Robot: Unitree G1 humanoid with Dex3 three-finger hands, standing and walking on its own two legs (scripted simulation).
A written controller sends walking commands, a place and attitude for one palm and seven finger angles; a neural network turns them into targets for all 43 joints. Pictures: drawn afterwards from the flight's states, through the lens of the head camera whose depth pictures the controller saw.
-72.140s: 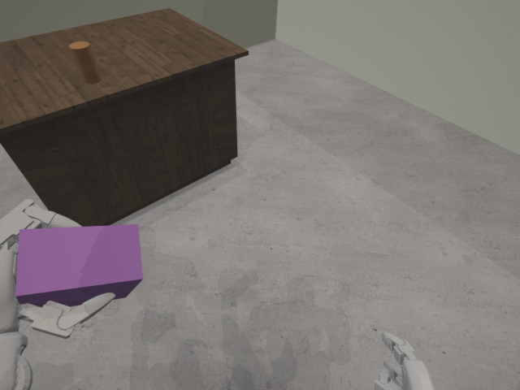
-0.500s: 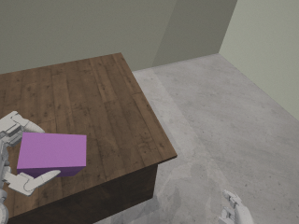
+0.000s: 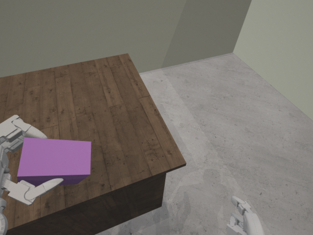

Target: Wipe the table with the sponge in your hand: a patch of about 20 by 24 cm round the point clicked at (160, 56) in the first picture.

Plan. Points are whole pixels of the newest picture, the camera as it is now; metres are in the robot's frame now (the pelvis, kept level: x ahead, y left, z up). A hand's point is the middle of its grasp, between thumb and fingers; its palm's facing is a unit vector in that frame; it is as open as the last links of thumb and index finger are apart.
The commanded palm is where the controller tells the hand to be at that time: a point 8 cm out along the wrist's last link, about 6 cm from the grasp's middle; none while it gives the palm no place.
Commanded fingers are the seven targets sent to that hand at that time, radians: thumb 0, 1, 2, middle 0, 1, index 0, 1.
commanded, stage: shuffle to correct the standing spot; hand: left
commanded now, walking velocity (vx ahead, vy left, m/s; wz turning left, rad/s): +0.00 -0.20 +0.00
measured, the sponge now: (64, 164) +0.23 +0.20 +0.12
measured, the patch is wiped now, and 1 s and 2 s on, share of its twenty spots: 0.00 0.00 0.00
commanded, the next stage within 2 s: come to a stop and stand still in 0.16 s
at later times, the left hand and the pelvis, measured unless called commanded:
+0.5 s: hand (28, 148) +0.24 +0.26 +0.17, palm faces +0.36 -0.84 -0.40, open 10.3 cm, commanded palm +0.16 +0.28 +0.18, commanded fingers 0.00 0.10 1.30 -1.20 -1.60 -1.20 -1.60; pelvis -0.01 +0.00 +0.00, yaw -3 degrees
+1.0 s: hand out of the picture +0.22 +0.32 +0.16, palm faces +0.34 -0.88 -0.33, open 10.3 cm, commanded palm +0.16 +0.36 +0.18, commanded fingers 0.00 0.10 1.30 -1.20 -1.60 -1.20 -1.60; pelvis +0.00 +0.08 +0.00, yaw -1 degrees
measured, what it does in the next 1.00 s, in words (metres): shifts its weight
